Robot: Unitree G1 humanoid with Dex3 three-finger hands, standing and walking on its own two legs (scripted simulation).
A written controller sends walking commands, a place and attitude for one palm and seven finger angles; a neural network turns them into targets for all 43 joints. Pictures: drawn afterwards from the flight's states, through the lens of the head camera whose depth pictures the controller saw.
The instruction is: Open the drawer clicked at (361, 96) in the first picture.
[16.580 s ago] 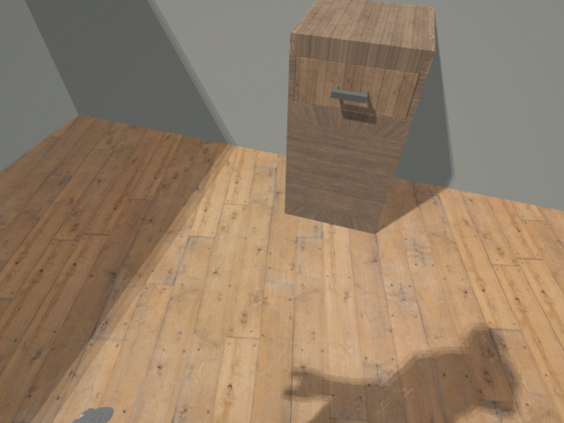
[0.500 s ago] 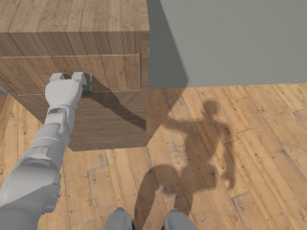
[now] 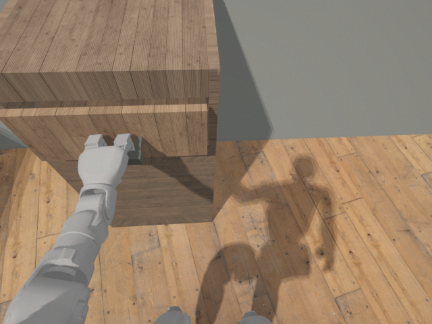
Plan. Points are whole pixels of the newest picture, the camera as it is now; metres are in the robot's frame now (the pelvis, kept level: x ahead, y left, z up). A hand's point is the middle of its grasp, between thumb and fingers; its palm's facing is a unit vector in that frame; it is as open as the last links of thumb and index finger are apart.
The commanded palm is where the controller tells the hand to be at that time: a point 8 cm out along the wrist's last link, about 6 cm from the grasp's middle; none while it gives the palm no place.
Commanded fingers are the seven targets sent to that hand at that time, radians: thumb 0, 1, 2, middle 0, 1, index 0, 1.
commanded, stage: pull the drawer open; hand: left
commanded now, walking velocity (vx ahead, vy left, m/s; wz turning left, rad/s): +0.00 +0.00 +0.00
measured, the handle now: (114, 150) +0.47 +0.21 -0.01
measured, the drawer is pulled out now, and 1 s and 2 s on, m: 0.03 0.16 0.27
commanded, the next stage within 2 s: none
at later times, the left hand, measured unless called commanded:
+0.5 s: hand (110, 202) +0.36 +0.20 -0.03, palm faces -0.03 -0.07 -1.00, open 5.5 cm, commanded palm +0.32 +0.20 +0.02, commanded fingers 0.00 0.90 0.90 -0.40 -1.35 -0.40 -1.35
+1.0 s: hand (106, 236) +0.29 +0.20 -0.03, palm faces -0.02 -0.07 -1.00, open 5.5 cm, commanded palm +0.26 +0.20 +0.02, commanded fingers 0.00 0.90 0.90 -0.40 -1.35 -0.40 -1.35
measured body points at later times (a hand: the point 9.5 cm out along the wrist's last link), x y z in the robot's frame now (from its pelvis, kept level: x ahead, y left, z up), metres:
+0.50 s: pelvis +0.00 -0.01 +0.01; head +0.08 -0.01 +0.45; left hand +0.36 +0.20 +0.02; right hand +0.11 -0.27 -0.12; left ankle -0.01 +0.09 -0.67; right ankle -0.04 -0.12 -0.67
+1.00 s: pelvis -0.01 -0.02 +0.01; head +0.04 -0.03 +0.45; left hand +0.29 +0.20 +0.02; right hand +0.14 -0.27 -0.11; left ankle -0.01 +0.09 -0.67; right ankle -0.04 -0.12 -0.67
